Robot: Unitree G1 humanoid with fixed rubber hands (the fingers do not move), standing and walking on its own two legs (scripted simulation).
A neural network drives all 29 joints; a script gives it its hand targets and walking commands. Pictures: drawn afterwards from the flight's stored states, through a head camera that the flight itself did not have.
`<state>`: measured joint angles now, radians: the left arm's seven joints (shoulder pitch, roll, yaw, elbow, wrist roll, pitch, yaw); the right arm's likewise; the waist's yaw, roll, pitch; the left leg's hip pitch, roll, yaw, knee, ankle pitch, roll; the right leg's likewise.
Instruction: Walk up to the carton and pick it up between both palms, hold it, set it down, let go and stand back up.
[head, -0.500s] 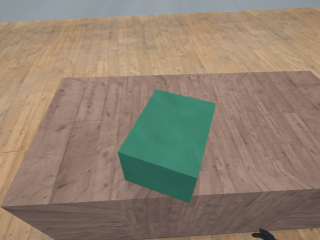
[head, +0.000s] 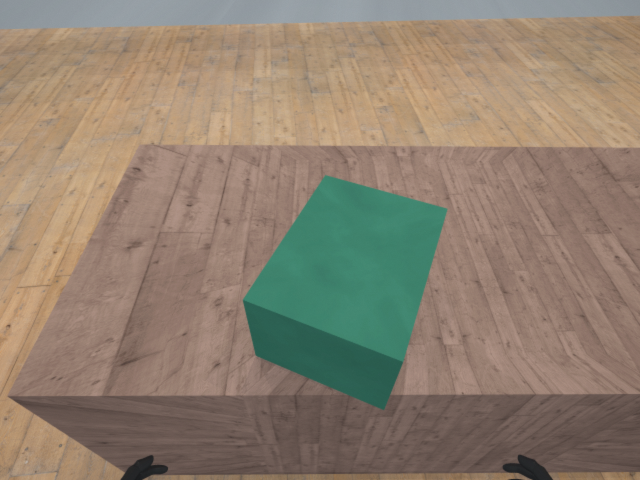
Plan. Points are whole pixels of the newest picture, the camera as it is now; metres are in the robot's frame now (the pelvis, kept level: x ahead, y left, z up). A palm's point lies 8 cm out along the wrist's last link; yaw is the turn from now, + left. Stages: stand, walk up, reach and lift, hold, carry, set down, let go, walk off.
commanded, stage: walk up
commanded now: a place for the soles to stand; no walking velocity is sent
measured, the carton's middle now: (352, 282) +0.47 -0.05 -0.09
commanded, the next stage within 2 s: reach and lift in 0.24 s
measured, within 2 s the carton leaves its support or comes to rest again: neither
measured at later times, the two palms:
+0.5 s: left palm (135, 465) +0.18 +0.24 -0.07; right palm out of the picture +0.13 -0.25 -0.07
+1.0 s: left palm (116, 450) +0.19 +0.26 -0.05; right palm out of the picture +0.15 -0.20 -0.04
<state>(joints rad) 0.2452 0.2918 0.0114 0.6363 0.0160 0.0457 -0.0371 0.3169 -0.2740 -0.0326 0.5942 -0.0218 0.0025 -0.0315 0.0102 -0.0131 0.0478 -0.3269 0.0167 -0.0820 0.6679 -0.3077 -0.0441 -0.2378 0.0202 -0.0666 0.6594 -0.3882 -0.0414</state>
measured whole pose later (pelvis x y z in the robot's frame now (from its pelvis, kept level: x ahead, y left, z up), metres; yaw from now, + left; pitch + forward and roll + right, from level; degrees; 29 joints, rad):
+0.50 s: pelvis -0.02 +0.00 +0.00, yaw -3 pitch -4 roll +0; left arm 0.13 0.28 0.08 0.45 0.01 0.23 -0.02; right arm 0.10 -0.19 -0.04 0.83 0.01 -0.28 0.00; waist -0.01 -0.08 0.11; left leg -0.28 0.03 -0.03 0.60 -0.26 -0.05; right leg -0.23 0.02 -0.03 0.64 -0.35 -0.04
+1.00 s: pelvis +0.01 +0.04 +0.02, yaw -6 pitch -6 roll -1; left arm 0.19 0.26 0.00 0.57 -0.08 -0.01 -0.05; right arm 0.18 -0.12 -0.10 0.73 0.00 -0.31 -0.04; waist 0.01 -0.02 0.07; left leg -0.11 0.02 0.05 0.45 -0.24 0.01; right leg -0.05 0.00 0.04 0.41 -0.26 0.02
